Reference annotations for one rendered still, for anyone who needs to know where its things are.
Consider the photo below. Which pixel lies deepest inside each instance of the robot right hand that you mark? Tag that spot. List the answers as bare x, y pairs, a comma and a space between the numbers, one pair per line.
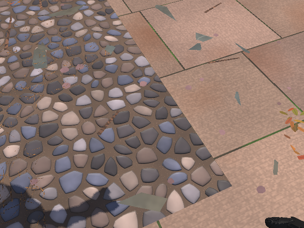
277, 222

